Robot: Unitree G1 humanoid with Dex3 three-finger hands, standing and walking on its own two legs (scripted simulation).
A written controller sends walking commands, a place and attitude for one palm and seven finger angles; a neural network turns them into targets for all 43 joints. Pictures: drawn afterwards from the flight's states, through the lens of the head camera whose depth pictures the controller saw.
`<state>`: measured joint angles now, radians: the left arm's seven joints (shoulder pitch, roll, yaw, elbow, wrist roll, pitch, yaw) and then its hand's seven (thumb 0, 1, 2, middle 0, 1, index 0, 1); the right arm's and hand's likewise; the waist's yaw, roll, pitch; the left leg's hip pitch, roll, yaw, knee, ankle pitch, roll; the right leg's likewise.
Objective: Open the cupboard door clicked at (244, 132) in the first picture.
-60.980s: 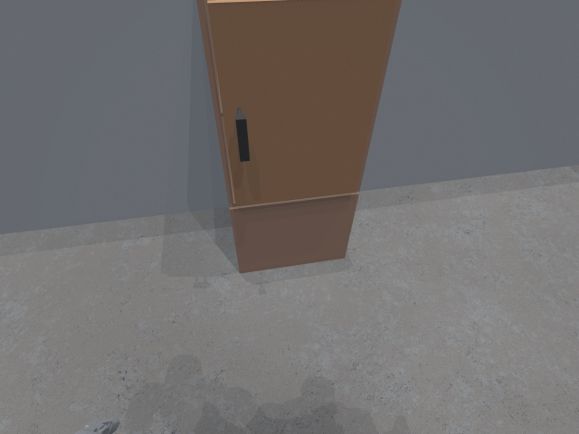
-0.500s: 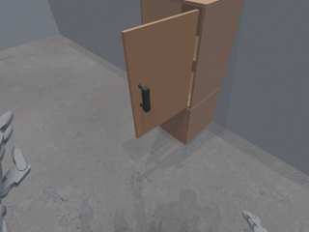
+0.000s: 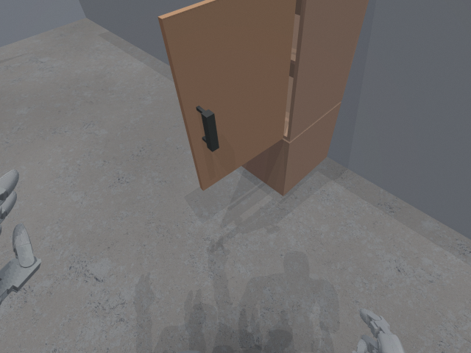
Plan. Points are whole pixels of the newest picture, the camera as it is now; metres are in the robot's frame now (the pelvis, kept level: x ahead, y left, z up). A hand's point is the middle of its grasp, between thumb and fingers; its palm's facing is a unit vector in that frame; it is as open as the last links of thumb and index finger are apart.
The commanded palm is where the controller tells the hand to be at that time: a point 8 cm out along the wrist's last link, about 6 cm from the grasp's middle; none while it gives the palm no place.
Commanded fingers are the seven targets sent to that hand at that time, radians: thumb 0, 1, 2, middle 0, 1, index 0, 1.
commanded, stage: stop stepping back and stand still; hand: left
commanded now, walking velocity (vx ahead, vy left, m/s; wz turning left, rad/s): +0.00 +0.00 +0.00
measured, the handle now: (206, 128) +0.70 +0.13 -0.06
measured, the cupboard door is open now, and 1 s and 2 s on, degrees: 86 86 86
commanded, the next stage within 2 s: let the arm hang, fingers relaxed in 0.36 s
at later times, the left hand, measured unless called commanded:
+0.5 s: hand (49, 239) +0.24 +0.27 +0.13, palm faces +0.31 -0.79 -0.53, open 7.4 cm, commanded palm none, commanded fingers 0.00 0.90 0.90 -0.20 -0.30 -0.20 -0.30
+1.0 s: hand out of the picture +0.02 +0.25 -0.17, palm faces +0.00 -0.97 -0.25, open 7.2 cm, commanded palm none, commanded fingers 0.00 0.90 0.90 -0.20 -0.30 -0.20 -0.30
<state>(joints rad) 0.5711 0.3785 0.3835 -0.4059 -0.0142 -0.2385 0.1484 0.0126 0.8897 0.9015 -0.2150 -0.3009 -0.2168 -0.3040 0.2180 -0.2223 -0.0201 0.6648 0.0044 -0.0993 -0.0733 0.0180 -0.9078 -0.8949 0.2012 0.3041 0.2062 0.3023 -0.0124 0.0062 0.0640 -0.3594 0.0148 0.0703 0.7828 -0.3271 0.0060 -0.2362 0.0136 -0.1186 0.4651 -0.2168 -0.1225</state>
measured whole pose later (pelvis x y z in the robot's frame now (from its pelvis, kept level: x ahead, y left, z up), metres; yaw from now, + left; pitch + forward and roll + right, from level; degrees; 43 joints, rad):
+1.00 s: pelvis +0.02 +0.05 +0.00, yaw +0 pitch -2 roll +0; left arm 0.27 0.24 0.00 1.09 0.01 0.01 0.01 0.00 0.94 0.90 -0.21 -0.30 -0.21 -0.30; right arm 0.24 -0.23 0.01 1.08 -0.02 0.02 -0.02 0.01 -0.91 -0.90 0.20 0.30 0.20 0.30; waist 0.01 0.00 0.08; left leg -0.18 -0.03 0.06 0.40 -0.19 0.05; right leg -0.15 0.03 -0.13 0.38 -0.20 -0.06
